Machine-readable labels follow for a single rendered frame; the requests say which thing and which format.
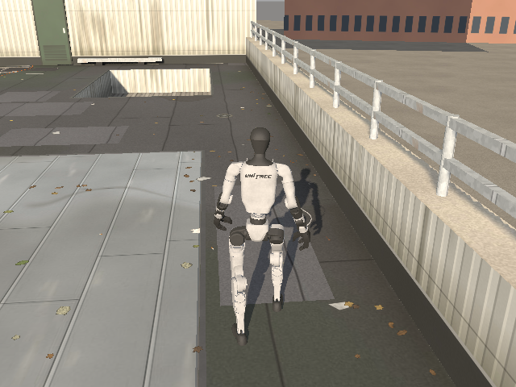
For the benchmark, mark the left robot hand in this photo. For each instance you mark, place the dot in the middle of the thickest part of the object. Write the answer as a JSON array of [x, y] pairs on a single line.
[[223, 219]]

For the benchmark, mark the right robot hand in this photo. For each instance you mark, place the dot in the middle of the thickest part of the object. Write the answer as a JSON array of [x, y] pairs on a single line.
[[305, 238]]

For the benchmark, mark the robot right upper arm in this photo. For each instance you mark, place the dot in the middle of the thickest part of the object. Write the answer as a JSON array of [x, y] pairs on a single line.
[[284, 171]]

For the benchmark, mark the humanoid robot torso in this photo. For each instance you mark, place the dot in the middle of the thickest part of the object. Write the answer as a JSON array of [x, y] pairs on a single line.
[[258, 192]]

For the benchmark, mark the right robot shin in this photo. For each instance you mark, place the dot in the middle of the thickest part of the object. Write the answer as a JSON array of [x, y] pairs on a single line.
[[277, 277]]

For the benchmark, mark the robot left upper arm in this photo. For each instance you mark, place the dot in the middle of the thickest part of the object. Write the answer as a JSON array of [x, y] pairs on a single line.
[[229, 181]]

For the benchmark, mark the right robot forearm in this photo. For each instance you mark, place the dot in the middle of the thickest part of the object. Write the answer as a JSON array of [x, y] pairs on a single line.
[[298, 217]]

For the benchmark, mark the left robot forearm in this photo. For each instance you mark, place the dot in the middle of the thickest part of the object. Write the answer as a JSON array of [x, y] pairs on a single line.
[[220, 208]]

